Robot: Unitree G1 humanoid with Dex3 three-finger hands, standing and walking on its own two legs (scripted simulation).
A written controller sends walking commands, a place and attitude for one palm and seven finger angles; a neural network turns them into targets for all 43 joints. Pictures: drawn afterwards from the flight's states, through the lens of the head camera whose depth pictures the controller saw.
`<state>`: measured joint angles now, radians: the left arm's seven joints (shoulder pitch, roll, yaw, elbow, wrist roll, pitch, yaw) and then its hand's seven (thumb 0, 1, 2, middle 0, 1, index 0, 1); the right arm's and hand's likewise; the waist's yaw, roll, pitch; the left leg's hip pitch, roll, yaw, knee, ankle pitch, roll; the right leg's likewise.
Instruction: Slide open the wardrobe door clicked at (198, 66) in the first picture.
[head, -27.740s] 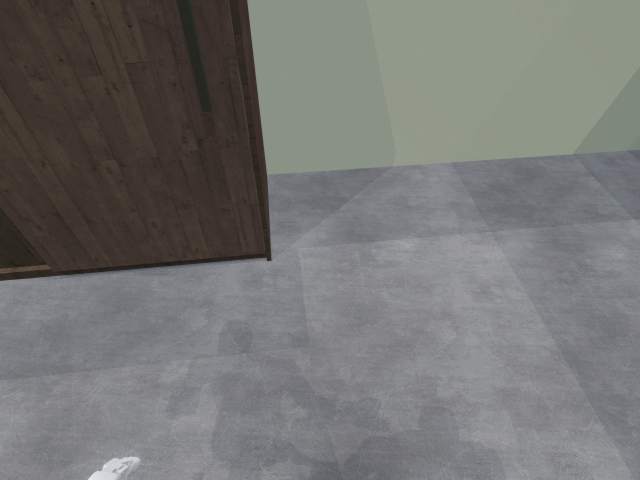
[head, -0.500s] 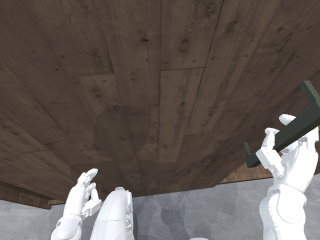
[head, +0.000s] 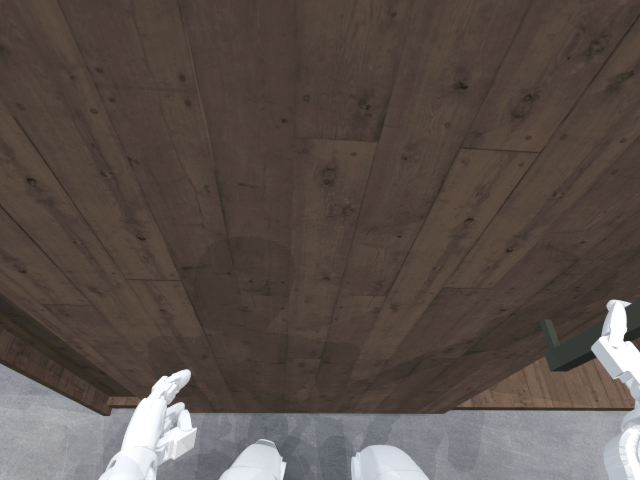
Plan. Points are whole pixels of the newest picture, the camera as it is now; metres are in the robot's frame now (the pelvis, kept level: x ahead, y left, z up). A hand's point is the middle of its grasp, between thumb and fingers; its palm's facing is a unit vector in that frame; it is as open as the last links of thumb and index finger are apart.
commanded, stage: stop walking and hold the door there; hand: right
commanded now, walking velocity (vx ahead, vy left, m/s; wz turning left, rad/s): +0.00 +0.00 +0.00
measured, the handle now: (619, 304) +0.30 -0.32 +0.09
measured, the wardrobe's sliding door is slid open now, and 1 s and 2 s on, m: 0.64 0.64 0.64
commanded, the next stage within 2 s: none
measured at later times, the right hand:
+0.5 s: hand (614, 344) +0.25 -0.28 +0.10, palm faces +0.47 +0.84 -0.27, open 6.9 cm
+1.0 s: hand (616, 345) +0.25 -0.29 +0.10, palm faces +0.43 +0.86 -0.28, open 6.7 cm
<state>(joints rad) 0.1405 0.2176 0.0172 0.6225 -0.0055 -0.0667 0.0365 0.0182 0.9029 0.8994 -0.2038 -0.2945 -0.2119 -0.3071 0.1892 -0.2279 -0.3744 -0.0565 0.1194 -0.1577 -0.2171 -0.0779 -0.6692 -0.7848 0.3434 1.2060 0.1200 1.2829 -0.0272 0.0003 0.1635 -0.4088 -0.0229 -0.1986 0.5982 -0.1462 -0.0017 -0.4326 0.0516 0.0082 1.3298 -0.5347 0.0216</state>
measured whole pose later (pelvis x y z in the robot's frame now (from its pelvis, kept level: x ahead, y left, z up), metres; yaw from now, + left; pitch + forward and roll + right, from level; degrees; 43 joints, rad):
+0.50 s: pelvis -0.05 -0.02 +0.01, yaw +6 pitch -2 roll +0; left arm 0.26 0.27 0.00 0.72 -0.03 -0.04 0.10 0.02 0.90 0.90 -0.21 -0.29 -0.20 -0.30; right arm 0.03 -0.28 -0.33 0.28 0.08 -0.14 -0.21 -0.08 -0.69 -0.79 0.27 1.22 0.12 1.31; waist -0.02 -0.09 0.01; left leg -0.24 -0.02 0.02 0.43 -0.16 0.02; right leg -0.21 -0.01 0.02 0.53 -0.30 -0.01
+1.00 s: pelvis -0.08 -0.05 +0.01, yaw +7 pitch -1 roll -2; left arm 0.25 0.24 -0.01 0.71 -0.05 0.03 0.11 0.02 0.90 0.90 -0.21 -0.29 -0.20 -0.30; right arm -0.14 -0.28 -0.22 0.53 0.07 -0.20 -0.23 -0.09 -0.67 -0.82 0.27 1.27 0.16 1.35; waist -0.07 -0.09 -0.04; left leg -0.31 0.03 -0.05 0.43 -0.12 -0.01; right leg -0.20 0.05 -0.03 0.38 -0.17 -0.02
